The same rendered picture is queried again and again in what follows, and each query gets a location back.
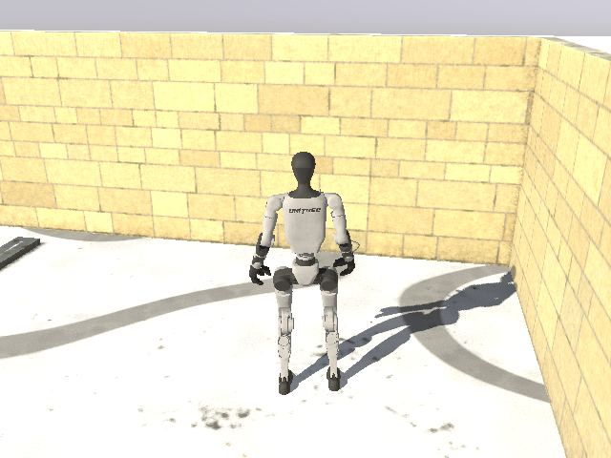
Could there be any left robot forearm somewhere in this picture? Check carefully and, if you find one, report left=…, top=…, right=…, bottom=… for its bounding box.
left=251, top=233, right=270, bottom=269

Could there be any robot left shin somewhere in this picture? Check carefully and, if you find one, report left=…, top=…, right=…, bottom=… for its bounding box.
left=278, top=317, right=291, bottom=382

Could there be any right robot upper arm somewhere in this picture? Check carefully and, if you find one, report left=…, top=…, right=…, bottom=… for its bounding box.
left=325, top=193, right=348, bottom=245

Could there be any robot right thigh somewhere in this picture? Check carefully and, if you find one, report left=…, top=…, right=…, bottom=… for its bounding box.
left=319, top=266, right=338, bottom=332

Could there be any robot right hand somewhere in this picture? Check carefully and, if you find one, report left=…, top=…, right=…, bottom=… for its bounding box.
left=333, top=258, right=355, bottom=276

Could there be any robot left hand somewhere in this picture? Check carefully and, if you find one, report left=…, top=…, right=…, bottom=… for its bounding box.
left=249, top=265, right=271, bottom=285

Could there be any right robot forearm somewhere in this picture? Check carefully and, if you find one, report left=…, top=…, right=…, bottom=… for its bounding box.
left=338, top=230, right=354, bottom=262

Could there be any left robot upper arm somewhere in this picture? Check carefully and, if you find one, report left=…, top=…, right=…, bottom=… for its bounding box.
left=260, top=194, right=284, bottom=247

